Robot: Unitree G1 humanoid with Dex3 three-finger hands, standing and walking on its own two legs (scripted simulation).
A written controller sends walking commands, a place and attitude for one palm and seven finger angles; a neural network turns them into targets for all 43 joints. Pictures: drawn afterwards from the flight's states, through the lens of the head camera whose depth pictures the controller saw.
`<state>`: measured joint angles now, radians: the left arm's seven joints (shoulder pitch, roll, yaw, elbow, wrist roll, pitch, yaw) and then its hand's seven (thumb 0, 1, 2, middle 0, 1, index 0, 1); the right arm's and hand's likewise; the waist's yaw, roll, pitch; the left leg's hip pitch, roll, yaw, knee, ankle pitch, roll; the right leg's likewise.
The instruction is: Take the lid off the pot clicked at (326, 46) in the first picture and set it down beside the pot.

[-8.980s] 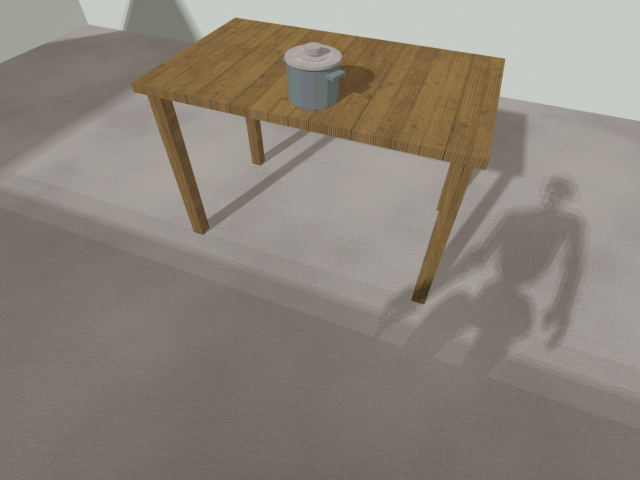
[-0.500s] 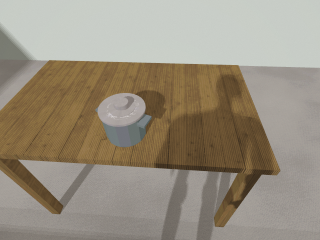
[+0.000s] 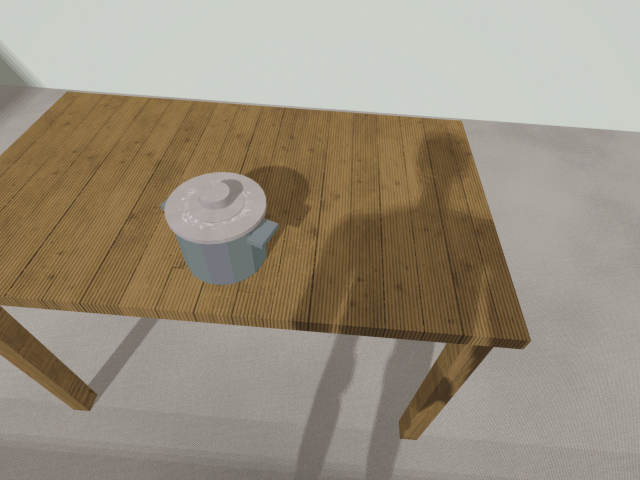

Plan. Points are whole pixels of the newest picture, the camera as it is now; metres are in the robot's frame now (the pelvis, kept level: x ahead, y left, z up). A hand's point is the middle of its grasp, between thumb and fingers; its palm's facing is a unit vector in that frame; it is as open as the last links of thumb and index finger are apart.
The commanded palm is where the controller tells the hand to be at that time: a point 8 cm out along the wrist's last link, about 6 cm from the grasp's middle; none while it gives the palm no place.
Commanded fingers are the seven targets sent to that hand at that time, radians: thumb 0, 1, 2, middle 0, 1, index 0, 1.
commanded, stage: come to a stop and stand still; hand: left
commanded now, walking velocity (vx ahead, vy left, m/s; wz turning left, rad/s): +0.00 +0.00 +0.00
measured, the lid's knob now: (214, 195) +0.50 +0.20 +0.06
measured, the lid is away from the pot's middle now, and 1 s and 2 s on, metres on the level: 0.00 0.00 0.00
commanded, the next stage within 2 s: look again from close up in 0.02 s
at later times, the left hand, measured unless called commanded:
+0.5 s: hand out of the picture -0.01 +0.16 -0.18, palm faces +0.04 -0.99 -0.15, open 7.4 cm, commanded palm none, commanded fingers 0.00 0.90 0.90 -0.20 -0.30 -0.20 -0.30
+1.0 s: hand out of the picture -0.03 +0.17 -0.18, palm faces +0.04 -0.99 -0.14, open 7.4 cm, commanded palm none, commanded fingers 0.00 0.90 0.90 -0.20 -0.30 -0.20 -0.30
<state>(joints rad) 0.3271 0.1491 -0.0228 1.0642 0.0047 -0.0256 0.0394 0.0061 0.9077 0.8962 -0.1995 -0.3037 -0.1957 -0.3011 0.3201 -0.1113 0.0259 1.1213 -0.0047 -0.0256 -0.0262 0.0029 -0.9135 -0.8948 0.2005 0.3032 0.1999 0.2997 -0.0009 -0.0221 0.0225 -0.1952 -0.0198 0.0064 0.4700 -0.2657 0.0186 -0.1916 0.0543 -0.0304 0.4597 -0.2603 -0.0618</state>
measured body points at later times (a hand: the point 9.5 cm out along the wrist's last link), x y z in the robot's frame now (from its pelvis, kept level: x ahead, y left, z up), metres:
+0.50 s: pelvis +0.01 +0.00 +0.00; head +0.02 +0.02 +0.45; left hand -0.01 +0.21 -0.16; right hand -0.01 -0.20 -0.16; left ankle -0.01 +0.11 -0.74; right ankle -0.01 -0.08 -0.74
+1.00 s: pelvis +0.00 +0.01 +0.00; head +0.01 +0.03 +0.45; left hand -0.03 +0.22 -0.16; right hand -0.02 -0.19 -0.16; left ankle -0.01 +0.11 -0.74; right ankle -0.01 -0.08 -0.74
